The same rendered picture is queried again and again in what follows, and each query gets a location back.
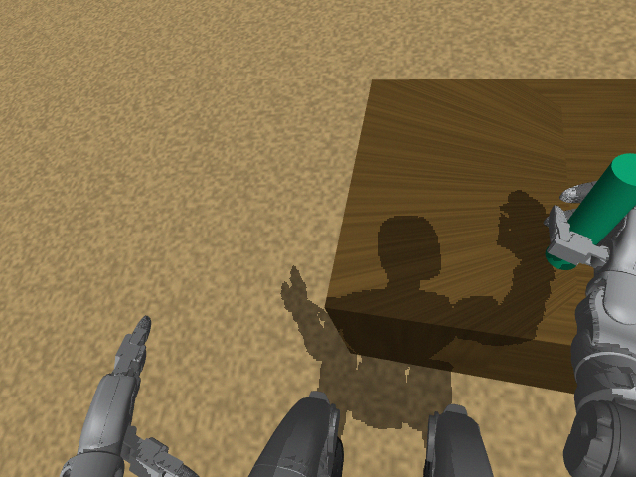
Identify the can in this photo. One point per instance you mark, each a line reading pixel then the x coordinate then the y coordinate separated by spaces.
pixel 611 198

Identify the left robot arm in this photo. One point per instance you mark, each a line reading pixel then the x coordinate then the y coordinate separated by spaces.
pixel 94 464

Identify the right robot hand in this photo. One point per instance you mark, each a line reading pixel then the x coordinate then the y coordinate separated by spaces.
pixel 617 251

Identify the left robot hand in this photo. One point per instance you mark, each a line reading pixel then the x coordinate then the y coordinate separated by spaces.
pixel 107 426

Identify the right robot arm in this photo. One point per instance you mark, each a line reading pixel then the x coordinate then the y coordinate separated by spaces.
pixel 602 441

